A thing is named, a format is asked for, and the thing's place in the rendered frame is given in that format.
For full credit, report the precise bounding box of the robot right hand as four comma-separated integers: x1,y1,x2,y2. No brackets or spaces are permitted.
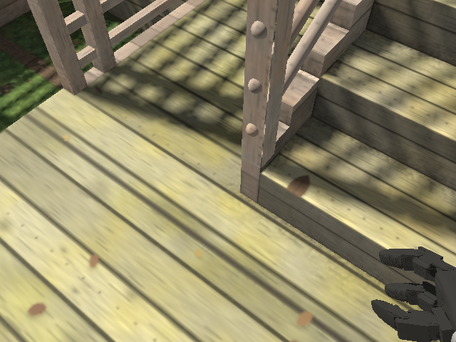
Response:
371,247,456,342

